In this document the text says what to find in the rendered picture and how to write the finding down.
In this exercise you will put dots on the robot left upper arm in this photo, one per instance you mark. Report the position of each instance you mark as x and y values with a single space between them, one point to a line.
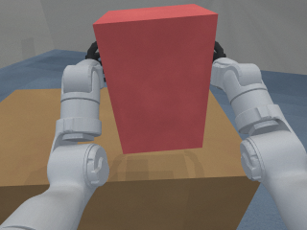
74 173

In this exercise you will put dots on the robot right upper arm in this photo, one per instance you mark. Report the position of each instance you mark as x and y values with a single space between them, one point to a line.
277 160

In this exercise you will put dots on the carton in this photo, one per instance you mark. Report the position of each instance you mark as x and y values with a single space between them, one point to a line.
157 63

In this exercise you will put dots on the right robot forearm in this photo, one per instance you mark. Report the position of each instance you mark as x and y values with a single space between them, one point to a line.
251 102

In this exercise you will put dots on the right robot hand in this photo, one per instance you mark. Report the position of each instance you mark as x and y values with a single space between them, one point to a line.
219 51

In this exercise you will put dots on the left robot forearm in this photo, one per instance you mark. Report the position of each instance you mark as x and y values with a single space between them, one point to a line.
80 98

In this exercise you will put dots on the pedestal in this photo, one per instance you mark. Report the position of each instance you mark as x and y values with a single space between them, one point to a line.
180 189

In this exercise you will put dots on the left robot hand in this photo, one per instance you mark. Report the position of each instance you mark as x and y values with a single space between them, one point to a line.
92 55

